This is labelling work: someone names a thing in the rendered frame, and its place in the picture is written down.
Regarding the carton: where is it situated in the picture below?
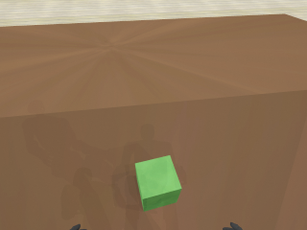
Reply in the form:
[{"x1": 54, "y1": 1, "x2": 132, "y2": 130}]
[{"x1": 135, "y1": 155, "x2": 182, "y2": 212}]

